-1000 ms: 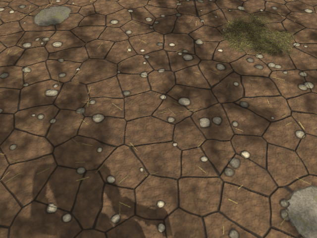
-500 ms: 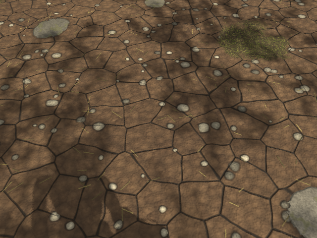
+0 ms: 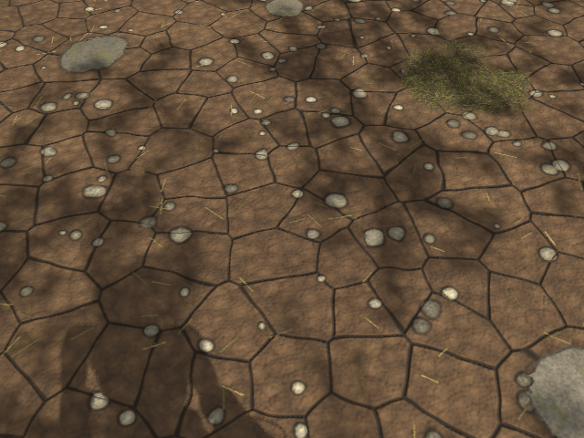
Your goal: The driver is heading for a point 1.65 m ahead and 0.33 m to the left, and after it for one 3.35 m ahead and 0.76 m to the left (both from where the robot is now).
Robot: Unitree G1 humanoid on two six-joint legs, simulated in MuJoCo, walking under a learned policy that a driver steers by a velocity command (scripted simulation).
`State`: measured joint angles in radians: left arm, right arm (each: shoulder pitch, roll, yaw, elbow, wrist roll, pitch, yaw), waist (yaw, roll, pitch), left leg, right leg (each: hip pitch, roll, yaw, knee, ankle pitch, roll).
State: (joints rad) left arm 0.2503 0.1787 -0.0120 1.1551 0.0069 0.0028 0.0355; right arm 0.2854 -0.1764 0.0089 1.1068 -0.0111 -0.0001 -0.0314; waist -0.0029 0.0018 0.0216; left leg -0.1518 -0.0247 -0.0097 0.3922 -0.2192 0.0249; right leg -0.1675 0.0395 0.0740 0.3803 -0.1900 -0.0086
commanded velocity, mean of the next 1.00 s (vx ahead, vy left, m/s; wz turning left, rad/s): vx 0.40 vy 0.00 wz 0.00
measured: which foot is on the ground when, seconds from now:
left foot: down 0.00-0.24, up 0.26-0.72, down 0.74-1.00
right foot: down 0.00-0.72, up 0.74-1.00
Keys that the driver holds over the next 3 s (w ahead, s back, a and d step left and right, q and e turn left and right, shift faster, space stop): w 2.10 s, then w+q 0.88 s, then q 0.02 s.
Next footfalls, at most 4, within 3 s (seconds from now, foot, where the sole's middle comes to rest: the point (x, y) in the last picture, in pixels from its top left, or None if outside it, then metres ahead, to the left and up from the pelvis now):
0.74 left None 0.44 0.05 -0.82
1.24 right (323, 354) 0.76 -0.05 -0.82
1.76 left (257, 263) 1.06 0.13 -0.82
2.32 right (314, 191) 1.36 -0.05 -0.82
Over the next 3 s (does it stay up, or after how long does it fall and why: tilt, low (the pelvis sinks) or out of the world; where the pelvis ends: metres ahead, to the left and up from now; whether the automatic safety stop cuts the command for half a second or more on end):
stays up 1.51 0.14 -0.05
